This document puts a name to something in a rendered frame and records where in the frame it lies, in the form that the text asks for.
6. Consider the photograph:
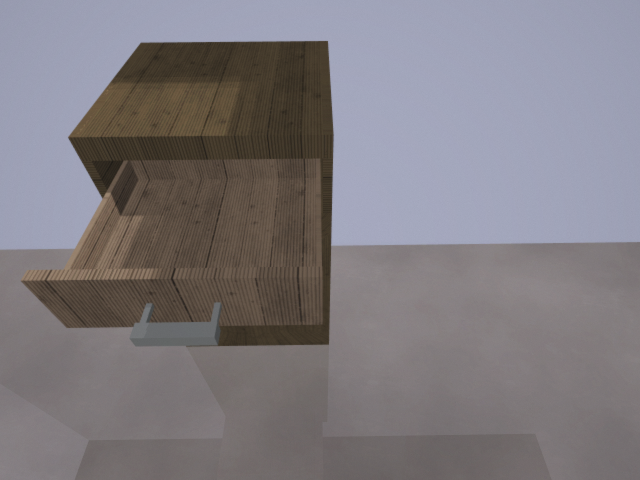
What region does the handle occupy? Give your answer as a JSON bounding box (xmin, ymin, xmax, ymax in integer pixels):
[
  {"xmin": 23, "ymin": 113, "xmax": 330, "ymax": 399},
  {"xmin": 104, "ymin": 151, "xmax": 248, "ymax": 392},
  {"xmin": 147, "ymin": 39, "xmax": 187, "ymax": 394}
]
[{"xmin": 129, "ymin": 302, "xmax": 222, "ymax": 347}]

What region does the cabinet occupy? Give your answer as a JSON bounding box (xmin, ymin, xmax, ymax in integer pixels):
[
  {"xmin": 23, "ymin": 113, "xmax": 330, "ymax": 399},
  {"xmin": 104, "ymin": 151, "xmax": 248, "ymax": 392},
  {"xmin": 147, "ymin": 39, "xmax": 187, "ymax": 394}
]
[{"xmin": 68, "ymin": 41, "xmax": 334, "ymax": 346}]

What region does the drawer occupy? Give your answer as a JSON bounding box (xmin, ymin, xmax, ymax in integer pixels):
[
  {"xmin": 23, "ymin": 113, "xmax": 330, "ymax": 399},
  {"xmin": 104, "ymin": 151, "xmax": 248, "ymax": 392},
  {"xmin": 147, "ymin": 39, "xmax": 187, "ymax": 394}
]
[{"xmin": 21, "ymin": 158, "xmax": 323, "ymax": 328}]

